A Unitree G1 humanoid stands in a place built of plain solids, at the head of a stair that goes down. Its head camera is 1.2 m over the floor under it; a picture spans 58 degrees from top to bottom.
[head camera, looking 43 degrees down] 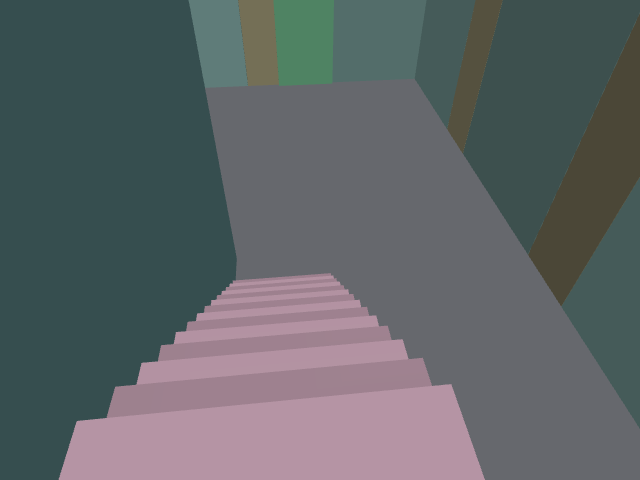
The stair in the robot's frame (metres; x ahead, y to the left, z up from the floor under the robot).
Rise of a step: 0.18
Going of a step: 0.20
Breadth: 1.18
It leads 6 degrees to the left of straight ahead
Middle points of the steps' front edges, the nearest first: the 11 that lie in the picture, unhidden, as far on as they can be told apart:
0.59 0.19 0.00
0.79 0.21 -0.18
0.99 0.23 -0.36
1.20 0.26 -0.54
1.40 0.28 -0.73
1.60 0.30 -0.91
1.80 0.32 -1.09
2.00 0.34 -1.27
2.20 0.36 -1.45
2.40 0.38 -1.63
2.61 0.40 -1.81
